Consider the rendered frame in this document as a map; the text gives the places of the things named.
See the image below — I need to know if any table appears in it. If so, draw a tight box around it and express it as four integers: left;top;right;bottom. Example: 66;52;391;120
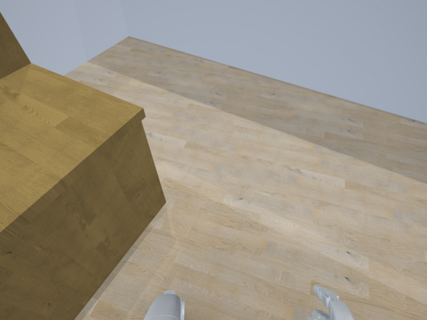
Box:
0;12;166;320

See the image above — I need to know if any robot right hand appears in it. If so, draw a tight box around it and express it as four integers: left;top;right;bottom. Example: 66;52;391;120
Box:
308;285;354;320

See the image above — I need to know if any robot left thigh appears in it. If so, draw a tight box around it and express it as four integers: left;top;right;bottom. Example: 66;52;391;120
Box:
143;294;185;320

